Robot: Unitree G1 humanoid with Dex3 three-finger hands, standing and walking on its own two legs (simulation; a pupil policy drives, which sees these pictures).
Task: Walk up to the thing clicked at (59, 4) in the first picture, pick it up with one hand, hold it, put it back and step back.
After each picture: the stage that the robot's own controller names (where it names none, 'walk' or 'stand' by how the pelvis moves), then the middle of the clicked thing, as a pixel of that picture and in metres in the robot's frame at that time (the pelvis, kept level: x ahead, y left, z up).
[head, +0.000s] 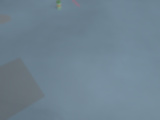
stand; (58, 4) +2.21 +0.38 -0.72
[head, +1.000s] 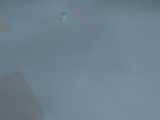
walk; (63, 16) +2.07 +0.24 -0.70
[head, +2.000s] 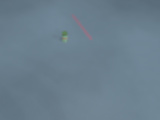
walk; (64, 36) +1.39 +0.15 -0.71
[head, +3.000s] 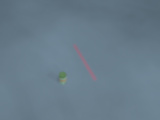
walk; (62, 78) +0.87 +0.16 -0.72
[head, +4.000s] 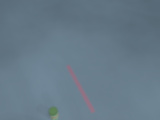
walk; (54, 113) +0.52 +0.21 -0.71
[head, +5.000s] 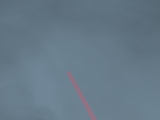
stand; out of the picture +0.35 +0.19 -0.70
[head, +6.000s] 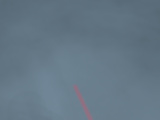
stand; out of the picture +0.33 +0.20 -0.72
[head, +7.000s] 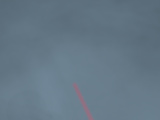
stand; out of the picture +0.34 +0.20 -0.72
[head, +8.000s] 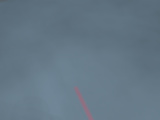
stand; out of the picture +0.33 +0.20 -0.73
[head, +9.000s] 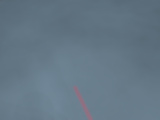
stand; out of the picture +0.32 +0.21 -0.73
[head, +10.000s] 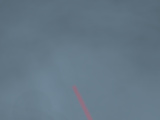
stand; out of the picture +0.32 +0.21 -0.73
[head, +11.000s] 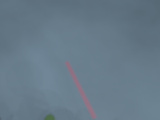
go down; out of the picture +0.35 +0.20 -0.68
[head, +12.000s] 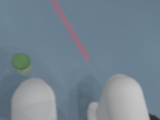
go down; (22, 64) +0.42 +0.22 -0.29
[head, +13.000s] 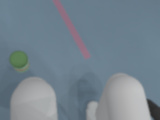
close in; (20, 62) +0.41 +0.22 -0.28
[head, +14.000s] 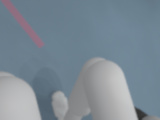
close in; out of the picture +0.41 +0.25 -0.22
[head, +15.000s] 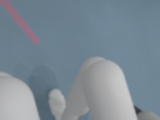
close; out of the picture +0.41 +0.26 -0.22
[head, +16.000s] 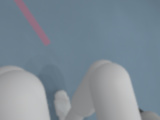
lift; out of the picture +0.36 +0.25 -0.22
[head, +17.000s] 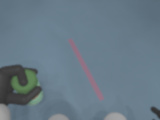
lift; (29, 88) +0.32 +0.19 -0.01
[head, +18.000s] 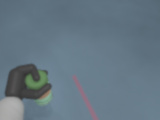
hold; (40, 88) +0.33 +0.16 +0.02
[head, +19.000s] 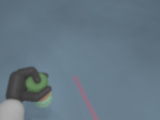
hold; (40, 91) +0.33 +0.17 +0.00
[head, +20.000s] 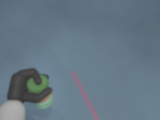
crouch; (41, 92) +0.33 +0.16 -0.02
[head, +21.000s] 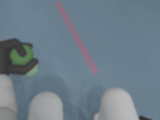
crouch; (25, 61) +0.41 +0.19 -0.10
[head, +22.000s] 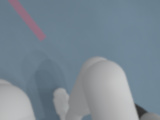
lower; out of the picture +0.42 +0.27 -0.23
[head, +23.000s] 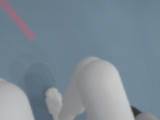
lower; out of the picture +0.42 +0.28 -0.23
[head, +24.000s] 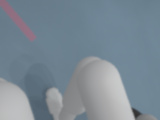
lower; out of the picture +0.42 +0.28 -0.23
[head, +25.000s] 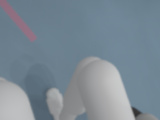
lower; out of the picture +0.42 +0.28 -0.23
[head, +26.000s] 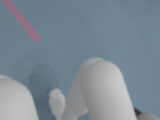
loosen; out of the picture +0.41 +0.27 -0.23
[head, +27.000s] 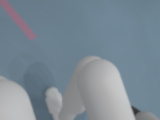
withdraw; out of the picture +0.40 +0.27 -0.23
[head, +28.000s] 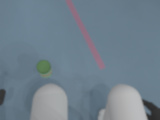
walk; (44, 69) +0.43 +0.20 -0.36
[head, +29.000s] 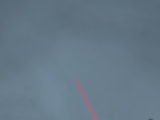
stand; out of the picture +0.35 +0.17 -0.66
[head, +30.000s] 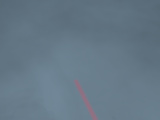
stand; out of the picture +0.37 +0.18 -0.67
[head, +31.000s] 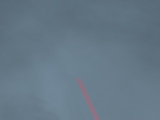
stand; out of the picture +0.36 +0.17 -0.69
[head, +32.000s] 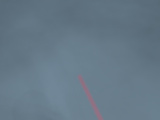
walk; out of the picture +0.38 +0.18 -0.72
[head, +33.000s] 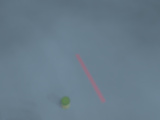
walk; (65, 103) +0.51 +0.10 -0.71
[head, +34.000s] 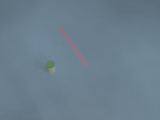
walk; (51, 67) +0.77 +0.27 -0.69
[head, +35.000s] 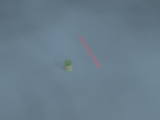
stand; (68, 66) +1.00 +0.20 -0.70
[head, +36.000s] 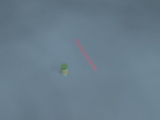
stand; (64, 69) +0.98 +0.21 -0.73
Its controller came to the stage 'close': yes
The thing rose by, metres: 0.70
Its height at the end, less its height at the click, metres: +0.00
